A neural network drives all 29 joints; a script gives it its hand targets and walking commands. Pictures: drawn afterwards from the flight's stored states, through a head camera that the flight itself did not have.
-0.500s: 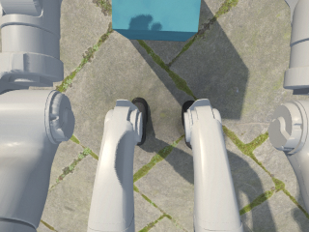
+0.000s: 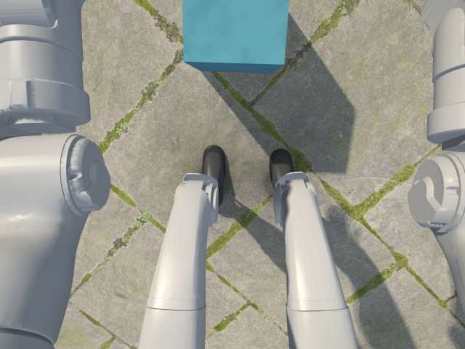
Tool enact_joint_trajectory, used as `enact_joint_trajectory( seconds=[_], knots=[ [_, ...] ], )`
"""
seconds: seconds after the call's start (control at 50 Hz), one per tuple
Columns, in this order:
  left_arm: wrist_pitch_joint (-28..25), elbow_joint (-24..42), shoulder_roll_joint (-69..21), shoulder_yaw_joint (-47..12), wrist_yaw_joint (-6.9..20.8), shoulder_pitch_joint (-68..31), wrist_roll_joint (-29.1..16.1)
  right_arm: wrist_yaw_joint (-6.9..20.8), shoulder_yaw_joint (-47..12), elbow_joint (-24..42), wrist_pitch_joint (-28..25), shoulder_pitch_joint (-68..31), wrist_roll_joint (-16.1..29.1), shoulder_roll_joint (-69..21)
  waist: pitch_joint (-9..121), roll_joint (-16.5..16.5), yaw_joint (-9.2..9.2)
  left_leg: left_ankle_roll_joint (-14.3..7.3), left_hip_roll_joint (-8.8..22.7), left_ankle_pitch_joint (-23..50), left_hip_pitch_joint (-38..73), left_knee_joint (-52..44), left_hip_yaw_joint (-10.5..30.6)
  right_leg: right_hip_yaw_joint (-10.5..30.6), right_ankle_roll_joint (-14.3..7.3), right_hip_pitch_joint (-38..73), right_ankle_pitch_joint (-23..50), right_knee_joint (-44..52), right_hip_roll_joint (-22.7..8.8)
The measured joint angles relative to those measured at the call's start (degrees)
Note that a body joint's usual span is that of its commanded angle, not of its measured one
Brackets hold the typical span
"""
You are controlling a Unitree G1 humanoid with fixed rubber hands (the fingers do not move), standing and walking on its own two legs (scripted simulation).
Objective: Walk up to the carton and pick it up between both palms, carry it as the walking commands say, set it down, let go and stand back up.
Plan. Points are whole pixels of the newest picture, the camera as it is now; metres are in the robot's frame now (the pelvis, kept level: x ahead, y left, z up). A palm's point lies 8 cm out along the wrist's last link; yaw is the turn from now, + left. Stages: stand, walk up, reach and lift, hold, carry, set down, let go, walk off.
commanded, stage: let go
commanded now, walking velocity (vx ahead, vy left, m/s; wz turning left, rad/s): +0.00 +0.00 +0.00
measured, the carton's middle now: (236, 24) +0.58 +0.02 -0.53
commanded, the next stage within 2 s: stand in 1.34 s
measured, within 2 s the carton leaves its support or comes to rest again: neither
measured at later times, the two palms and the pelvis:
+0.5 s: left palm (9, 143) +0.37 +0.22 -0.03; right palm out of the picture +0.34 -0.24 -0.04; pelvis +0.03 +0.00 +0.06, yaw -1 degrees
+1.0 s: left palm out of the picture +0.26 +0.23 +0.04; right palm out of the picture +0.24 -0.24 +0.03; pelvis +0.09 +0.00 +0.11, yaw -2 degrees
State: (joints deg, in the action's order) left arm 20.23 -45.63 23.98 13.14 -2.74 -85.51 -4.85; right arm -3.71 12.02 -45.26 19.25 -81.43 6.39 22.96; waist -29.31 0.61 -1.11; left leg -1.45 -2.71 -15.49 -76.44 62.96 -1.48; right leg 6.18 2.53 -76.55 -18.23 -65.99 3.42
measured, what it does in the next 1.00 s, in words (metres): rises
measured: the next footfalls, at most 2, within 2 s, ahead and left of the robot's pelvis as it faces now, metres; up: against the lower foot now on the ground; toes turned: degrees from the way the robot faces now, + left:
none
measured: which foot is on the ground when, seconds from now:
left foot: down 0.00-1.00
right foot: down 0.00-1.00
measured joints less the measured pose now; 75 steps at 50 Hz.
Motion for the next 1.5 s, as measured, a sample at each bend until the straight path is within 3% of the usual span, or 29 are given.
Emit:
enact_joint_trajectory(
  seconds=[0.08, 0.22, 0.38, 0.5, 0.62, 0.9, 1.36, 1.5],
  knots=[
    [-1.1, 0.5, 0.0, -0.2, 0.2, 5.4, 0.2, 0.2, -0.1, 7.7, -0.9, 7.6, -1.3, -1.3, -0.9, 0.0, 0.06, 0.0, 0.0, 0.4, 2.5, -2.3, 0.0, 0.1, -0.1, 2.5, 0.5, 2.4, -0.1],
    [0.5, 13.9, 0.0, -4.9, 0.2, 25.7, 0.2, 0.2, -4.4, 22.2, 2.8, 24.9, -1.1, -1.9, -0.8, 0.0, 0.08, 0.0, 0.0, 0.4, 9.9, -5.6, 0.0, 0.3, -0.2, 9.9, 0.5, 5.7, -0.2],
    [-0.4, 20.5, -1.4, -7.1, 1.7, 45.4, 0.2, 2.6, -5.9, 28.2, -0.1, 46.6, -0.7, -4.0, 0.5, -0.2, 0.11, 0.0, 0.2, 0.5, 23.3, -10.4, 0.2, 0.4, -0.5, 23.2, 0.8, 10.6, -0.4],
    [-4.6, 20.5, -5.2, -8.5, 4.0, 62.4, 0.2, 4.8, -5.9, 23.9, -4.8, 63.1, -2.5, -7.0, 14.8, -0.3, 0.13, 0.0, 0.4, 1.5, 25.3, -14.9, 0.3, 0.5, -0.6, 25.2, 2.0, 15.2, -0.4],
    [-8.1, 20.5, -8.0, -9.3, 5.4, 71.5, 0.2, 6.7, -5.9, 18.7, -8.7, 69.5, -4.5, -8.7, 21.8, -0.3, 0.14, 0.0, 0.4, 1.6, 31.4, -18.2, 0.3, 0.5, -0.6, 31.1, 2.0, 18.4, -0.6],
    [-13.9, 20.5, -10.3, -10.2, 6.0, 94.6, 2.7, 8.4, -6.7, 21.6, -14.6, 92.4, -6.6, -12.0, 22.4, -0.6, 0.16, 0.0, 0.3, 1.6, 55.3, -30.3, 0.6, 0.5, -1.0, 54.9, 2.1, 30.4, -1.5],
    [-14.6, 20.5, -10.3, -11.6, 6.6, 97.2, 2.8, 8.9, -7.0, 21.6, -13.2, 94.8, -6.7, -12.0, 22.3, -0.9, 0.22, 0.0, 0.3, 1.7, 64.6, -35.4, 0.7, 0.5, -1.5, 64.0, 2.0, 35.2, -1.8],
    [-14.7, 16.5, -10.3, -11.6, 3.8, 97.3, 4.1, 5.9, -7.1, 8.8, -16.4, 94.0, -8.1, -9.6, 28.5, -0.8, 0.65, 0.0, 0.3, 1.1, 64.4, -34.8, 0.7, 0.5, -1.6, 64.1, 1.7, 35.2, -1.8]
  ],
)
